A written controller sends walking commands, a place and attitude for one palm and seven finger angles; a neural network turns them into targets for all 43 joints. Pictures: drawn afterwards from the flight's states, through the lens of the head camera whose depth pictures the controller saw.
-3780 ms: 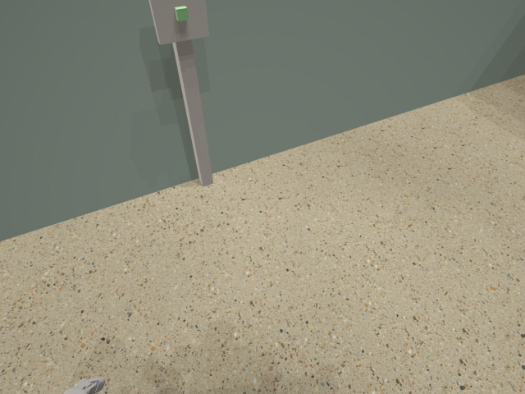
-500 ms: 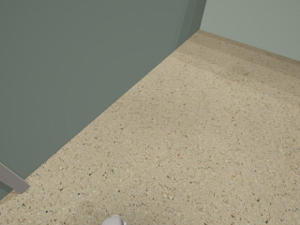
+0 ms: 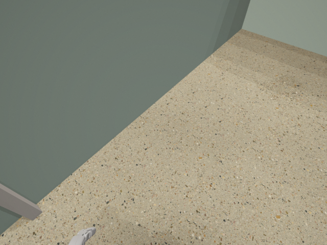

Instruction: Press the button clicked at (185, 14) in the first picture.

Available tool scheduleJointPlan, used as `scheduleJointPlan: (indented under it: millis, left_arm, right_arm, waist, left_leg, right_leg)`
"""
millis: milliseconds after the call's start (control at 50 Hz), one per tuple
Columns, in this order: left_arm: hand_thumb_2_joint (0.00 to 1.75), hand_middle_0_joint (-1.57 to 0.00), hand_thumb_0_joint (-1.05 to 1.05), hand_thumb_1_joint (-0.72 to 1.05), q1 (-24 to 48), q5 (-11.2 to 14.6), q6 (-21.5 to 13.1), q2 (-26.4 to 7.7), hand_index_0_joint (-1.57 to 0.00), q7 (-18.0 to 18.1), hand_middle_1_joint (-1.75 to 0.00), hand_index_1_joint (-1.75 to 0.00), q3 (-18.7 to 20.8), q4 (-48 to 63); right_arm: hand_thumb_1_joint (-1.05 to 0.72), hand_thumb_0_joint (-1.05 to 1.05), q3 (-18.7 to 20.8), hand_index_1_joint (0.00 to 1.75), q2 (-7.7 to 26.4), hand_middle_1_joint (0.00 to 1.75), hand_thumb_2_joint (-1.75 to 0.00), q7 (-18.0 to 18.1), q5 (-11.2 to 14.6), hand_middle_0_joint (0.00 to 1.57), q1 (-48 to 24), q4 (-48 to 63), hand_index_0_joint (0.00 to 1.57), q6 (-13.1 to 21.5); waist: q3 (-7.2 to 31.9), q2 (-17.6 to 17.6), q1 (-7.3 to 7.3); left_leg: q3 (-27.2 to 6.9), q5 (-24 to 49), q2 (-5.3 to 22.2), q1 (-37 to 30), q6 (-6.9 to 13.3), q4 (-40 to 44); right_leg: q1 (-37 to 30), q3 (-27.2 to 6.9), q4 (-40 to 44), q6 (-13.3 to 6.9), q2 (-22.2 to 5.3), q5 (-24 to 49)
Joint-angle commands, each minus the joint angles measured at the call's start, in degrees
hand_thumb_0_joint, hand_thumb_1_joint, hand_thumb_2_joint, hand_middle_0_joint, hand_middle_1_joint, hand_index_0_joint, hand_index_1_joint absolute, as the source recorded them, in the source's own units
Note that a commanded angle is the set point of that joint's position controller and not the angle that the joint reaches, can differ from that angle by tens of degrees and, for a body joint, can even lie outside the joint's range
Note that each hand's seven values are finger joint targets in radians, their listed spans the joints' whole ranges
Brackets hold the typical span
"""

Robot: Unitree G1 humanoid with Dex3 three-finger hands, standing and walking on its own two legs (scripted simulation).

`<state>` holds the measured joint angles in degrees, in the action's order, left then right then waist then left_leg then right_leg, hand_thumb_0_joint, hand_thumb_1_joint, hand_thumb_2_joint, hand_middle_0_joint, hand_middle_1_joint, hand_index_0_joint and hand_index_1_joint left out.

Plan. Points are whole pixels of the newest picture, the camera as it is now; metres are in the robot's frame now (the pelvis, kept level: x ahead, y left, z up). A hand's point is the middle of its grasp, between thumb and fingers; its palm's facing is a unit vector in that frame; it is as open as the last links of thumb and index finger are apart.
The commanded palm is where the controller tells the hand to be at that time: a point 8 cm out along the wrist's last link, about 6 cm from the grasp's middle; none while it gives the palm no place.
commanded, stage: turn to face it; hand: left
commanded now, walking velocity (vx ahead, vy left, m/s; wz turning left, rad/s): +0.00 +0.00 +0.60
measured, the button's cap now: out of the picture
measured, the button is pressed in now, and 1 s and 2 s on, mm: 0 0 0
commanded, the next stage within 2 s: take the last steps up to it in 1.22 s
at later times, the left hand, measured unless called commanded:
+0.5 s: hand out of the picture -0.04 +0.24 -0.20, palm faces +0.37 -0.90 -0.24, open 7.4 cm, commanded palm none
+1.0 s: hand out of the picture +0.06 +0.26 -0.14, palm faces +0.55 -0.79 -0.26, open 7.4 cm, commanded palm none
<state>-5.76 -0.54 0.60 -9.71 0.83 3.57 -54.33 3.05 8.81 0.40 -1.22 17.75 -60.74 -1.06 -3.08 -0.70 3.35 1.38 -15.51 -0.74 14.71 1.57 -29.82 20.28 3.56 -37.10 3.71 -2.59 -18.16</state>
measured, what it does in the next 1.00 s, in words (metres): steps on the spot, turning left: right foot, then left foot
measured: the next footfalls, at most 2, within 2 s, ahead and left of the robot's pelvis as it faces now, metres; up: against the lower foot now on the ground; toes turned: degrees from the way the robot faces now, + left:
right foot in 0.02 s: +0.07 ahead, -0.12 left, +0.00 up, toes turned -4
left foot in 0.46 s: +0.03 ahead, +0.13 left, +0.00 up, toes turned +26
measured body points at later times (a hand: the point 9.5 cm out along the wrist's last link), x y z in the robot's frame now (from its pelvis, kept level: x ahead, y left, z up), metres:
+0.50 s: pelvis +0.02 +0.02 -0.02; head +0.06 +0.07 +0.43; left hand -0.06 +0.28 -0.18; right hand +0.24 -0.19 -0.12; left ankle +0.00 +0.11 -0.74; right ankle +0.03 -0.12 -0.71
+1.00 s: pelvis +0.04 +0.01 -0.01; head +0.08 +0.02 +0.44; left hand +0.03 +0.30 -0.12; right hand +0.22 -0.18 -0.16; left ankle +0.00 +0.11 -0.74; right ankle +0.11 -0.10 -0.74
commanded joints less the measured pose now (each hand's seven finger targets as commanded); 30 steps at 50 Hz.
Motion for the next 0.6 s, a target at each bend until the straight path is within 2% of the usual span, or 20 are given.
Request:
scheduleJointPlan:
  millis: [0, 20, 40, 60, 80, 100, 140, 180, 220, 340, 380, 400, 420, 440, 460, 480, 500, 520, 540, 580]
  left_arm:
    - [0.9, -0.2, 0.0, 0.9, -11.3, -1.1, -1.9, -13.0, -0.2, 1.6, -0.3, -0.3, 2.7, 2.4]
    - [0.9, -0.2, 0.0, 0.9, -12.4, -0.8, -1.5, -15.2, -0.2, 1.4, -0.3, -0.3, 2.7, 3.3]
    - [0.9, -0.2, 0.0, 0.9, -9.7, -0.6, -1.6, -13.4, -0.2, 1.6, -0.3, -0.3, 2.7, 4.1]
    - [0.9, -0.2, 0.0, 0.9, -6.2, -0.6, -1.5, -11.6, -0.2, 1.5, -0.3, -0.3, 2.1, 5.0]
    - [0.9, -0.2, 0.0, 0.9, -4.1, -0.6, -1.5, -9.6, -0.2, 1.4, -0.3, -0.3, 1.3, 5.5]
    - [0.9, -0.2, 0.0, 0.9, -3.4, -0.7, -1.5, -8.6, -0.2, 1.5, -0.3, -0.3, 1.1, 5.9]
    - [0.9, -0.2, 0.0, 0.9, -4.6, -0.8, -1.8, -8.8, -0.2, 1.5, -0.3, -0.3, 1.0, 5.8]
    - [0.9, -0.2, 0.0, 0.9, -7.0, -1.0, -1.6, -9.9, -0.2, 1.4, -0.3, -0.3, 1.1, 5.3]
    - [0.9, -0.2, 0.0, 0.9, -8.3, -1.1, -1.3, -11.2, -0.2, 1.3, -0.3, -0.3, 1.3, 4.9]
    - [0.9, -0.2, 0.0, 0.9, -9.1, -1.5, -0.3, -14.5, -0.2, 0.8, -0.3, -0.3, 2.4, 5.0]
    - [0.9, -0.2, 0.0, 0.9, -9.6, -1.3, 0.0, -15.3, -0.2, 0.5, -0.3, -0.3, 2.7, 4.9]
    - [0.9, -0.2, 0.0, 0.9, -8.8, -0.9, 0.1, -15.1, -0.2, 0.4, -0.3, -0.3, 2.8, 4.9]
    - [0.9, -0.2, 0.0, 0.9, -9.0, -0.4, 0.2, -13.7, -0.2, 0.0, -0.3, -0.3, 2.7, 6.2]
    - [0.9, -0.2, 0.0, 0.9, -6.9, -0.1, 0.3, -9.6, -0.2, -0.5, -0.3, -0.3, 1.5, 9.3]
    - [0.9, -0.2, 0.0, 0.9, -3.9, -0.7, 1.3, -11.0, -0.2, 0.3, -0.3, -0.3, 1.3, 9.7]
    - [0.9, -0.2, 0.0, 0.9, -2.7, -0.4, 1.3, -10.1, -0.2, 0.4, -0.3, -0.3, 1.7, 9.4]
    - [0.9, -0.2, 0.0, 0.9, -2.3, -0.4, 1.0, -10.8, -0.2, 0.0, -0.3, -0.3, 1.8, 8.6]
    - [0.9, -0.2, 0.0, 0.9, -3.7, -0.5, 1.0, -10.6, -0.2, -0.3, -0.3, -0.3, 2.0, 7.4]
    - [0.9, -0.2, 0.0, 0.9, -5.6, -0.6, 1.1, -10.7, -0.2, -0.5, -0.3, -0.3, 2.0, 6.6]
    - [0.9, -0.2, 0.0, 0.9, -6.5, -0.5, 1.2, -10.7, -0.2, -0.4, -0.3, -0.3, 2.0, 6.2]
  right_arm:
    - [-0.9, 0.0, 2.3, 0.3, 5.8, 0.3, -0.9, -0.3, 0.9, 0.2, -1.6, 7.7, 0.2, 1.0]
    - [-0.9, 0.0, 2.9, 0.3, 6.9, 0.3, -0.9, -0.2, 0.4, 0.2, -1.8, 8.8, 0.2, 0.5]
    - [-0.9, 0.0, 3.2, 0.3, 7.5, 0.3, -0.9, -0.3, 0.2, 0.2, -3.3, 8.4, 0.2, -0.5]
    - [-0.9, 0.0, 3.3, 0.3, 7.3, 0.3, -0.9, -0.6, 0.1, 0.2, -3.4, 7.9, 0.2, -1.0]
    - [-0.9, 0.0, 3.2, 0.3, 7.1, 0.3, -0.9, -1.0, -0.2, 0.2, -3.2, 7.3, 0.2, -1.3]
    - [-0.9, 0.0, 3.0, 0.3, 6.6, 0.3, -0.9, -1.3, -0.1, 0.2, -3.1, 7.2, 0.2, -1.4]
    - [-0.9, 0.0, 2.7, 0.3, 6.7, 0.3, -0.9, -1.5, -0.1, 0.2, -3.9, 7.8, 0.2, -1.7]
    - [-0.9, 0.0, 2.5, 0.3, 7.0, 0.3, -0.9, -1.7, -0.1, 0.2, -6.7, 8.9, 0.2, -1.9]
    - [-0.9, 0.0, 2.3, 0.3, 6.9, 0.3, -0.9, -1.9, 0.1, 0.2, -9.5, 9.9, 0.2, -2.0]
    - [-0.9, 0.0, 1.4, 0.3, 8.3, 0.3, -0.9, -2.3, 0.4, 0.2, -14.0, 13.2, 0.2, -1.3]
    - [-0.9, 0.0, 1.5, 0.3, 9.4, 0.3, -0.9, -2.2, 0.3, 0.2, -12.6, 13.4, 0.2, -0.9]
    - [-0.9, 0.0, 1.9, 0.3, 11.1, 0.3, -0.9, -2.2, 0.2, 0.2, -9.6, 13.2, 0.2, -0.5]
    - [-0.9, 0.0, 3.3, 0.3, 16.5, 0.3, -0.9, -2.0, -0.1, 0.2, -4.4, 12.4, 0.2, 0.2]
    - [-0.9, 0.0, 4.9, 0.3, 23.4, 0.3, -0.9, -1.6, 0.1, 0.2, -0.5, 12.0, 0.2, 0.4]
    - [-0.9, 0.0, 4.7, 0.3, 23.1, 0.3, -0.9, -1.0, 0.7, 0.2, 1.7, 10.0, 0.2, 0.2]
    - [-0.9, 0.0, 4.5, 0.3, 21.8, 0.3, -0.9, -0.3, 0.5, 0.2, -1.0, 10.9, 0.2, 0.3]
    - [-0.9, 0.0, 3.9, 0.3, 19.6, 0.3, -0.9, 0.1, 0.4, 0.2, -4.7, 12.1, 0.2, 0.5]
    - [-0.9, 0.0, 3.2, 0.3, 18.0, 0.3, -0.9, 0.1, 0.2, 0.2, -7.9, 12.9, 0.2, 0.6]
    - [-0.9, 0.0, 2.9, 0.3, 16.9, 0.3, -0.9, 0.1, 0.2, 0.2, -9.4, 13.4, 0.2, 0.9]
    - [-0.9, 0.0, 2.7, 0.3, 16.5, 0.3, -0.9, 0.1, 0.4, 0.2, -9.1, 13.4, 0.2, 1.2]
  waist:
    - [8.2, 15.4, -5.85]
    - [8.5, 15.7, -6.14]
    - [6.8, 15.5, -5.62]
    - [3.8, 12.3, -3.83]
    - [2.1, 9.4, -2.59]
    - [1.9, 8.6, -2.16]
    - [2.7, 10.2, -2.46]
    - [3.6, 10.4, -3.76]
    - [3.0, 10.6, -4.37]
    - [3.9, 13.0, -5.76]
    - [5.6, 12.2, -4.87]
    - [7.5, 8.8, -2.8]
    - [11.4, -3.1, 0.29]
    - [11.8, -20.3, 2.34]
    - [13.0, -15.3, 3.24]
    - [11.0, -15.0, 2.24]
    - [8.2, -11.2, 0.86]
    - [6.5, -8.6, -0.97]
    - [6.6, -7.1, -2.16]
    - [7.2, -6.5, -2.5]
  left_leg:
    - [-1.2, -5.7, 0.4, 18.2, -2.7, -14.1]
    - [-0.5, -19.9, -0.2, 18.4, -3.5, -26.3]
    - [-3.1, -18.4, 1.9, 18.0, -3.7, -34.0]
    - [-2.5, -14.3, 3.1, 18.9, -4.2, -38.8]
    - [-2.0, -10.1, 4.0, 18.9, -4.6, -40.9]
    - [-1.3, -8.0, 4.3, 18.7, -4.9, -40.6]
    - [-0.3, -6.9, 4.4, 18.6, -5.7, -38.6]
    - [1.0, -7.8, 4.2, 18.5, -6.1, -34.3]
    - [2.3, -7.9, 4.2, 16.9, -6.1, -30.2]
    - [6.3, -8.4, 3.7, 9.5, -4.5, -14.7]
    - [7.9, -4.4, 2.9, 4.6, -3.7, -6.9]
    - [6.9, 1.5, 3.4, -2.2, -3.1, 1.1]
    - [-3.0, 14.2, 10.1, -14.6, 0.4, 6.9]
    - [-22.7, 39.6, 25.6, -20.6, 9.0, 8.5]
    - [-21.7, 37.1, 26.6, -17.7, 11.3, 7.9]
    - [-20.7, 32.8, 23.9, -15.7, 11.1, 7.5]
    - [-17.8, 30.6, 20.9, -12.8, 10.0, 7.7]
    - [-14.2, 30.5, 17.9, -10.3, 8.4, 7.9]
    - [-12.1, 32.1, 15.8, -10.1, 7.4, 7.9]
    - [-10.6, 35.5, 14.0, -10.4, 6.9, 7.9]
  right_leg:
    - [-25.7, -16.3, 18.9, -5.7, -19.5, 22.4]
    - [-20.1, -18.7, 19.2, -11.4, -27.7, 26.4]
    - [-14.0, -17.6, 20.5, -11.9, -25.5, 22.0]
    - [-11.6, -13.5, 20.5, -11.3, -22.7, 18.8]
    - [-10.0, -7.9, 19.5, -10.0, -19.4, 19.3]
    - [-9.9, -4.7, 18.8, -9.3, -18.0, 22.3]
    - [-12.4, -1.1, 17.8, -9.3, -17.2, 26.5]
    - [-15.7, 0.6, 16.7, -9.7, -17.4, 29.6]
    - [-15.2, 2.2, 16.4, -9.8, -18.0, 29.8]
    - [-14.6, 5.0, 12.5, -9.4, -19.9, 28.9]
    - [-14.5, 7.0, 8.4, -7.6, -19.4, 28.9]
    - [-11.7, 8.5, 2.3, -5.7, -18.5, 26.7]
    - [-1.3, 10.4, -10.5, -2.0, -14.7, 16.2]
    - [14.8, 8.9, -24.2, 2.6, -6.4, -20.4]
    - [14.8, 0.6, -29.2, 1.7, -6.2, -21.4]
    - [17.0, -1.1, -31.5, 1.6, -6.0, -17.6]
    - [17.2, -2.1, -32.5, 1.9, -6.1, -12.9]
    - [15.9, -2.1, -32.4, 2.1, -5.9, -8.9]
    - [14.5, -2.0, -31.8, 2.4, -5.5, -6.4]
    - [12.5, -2.2, -29.9, 2.8, -4.6, -4.3]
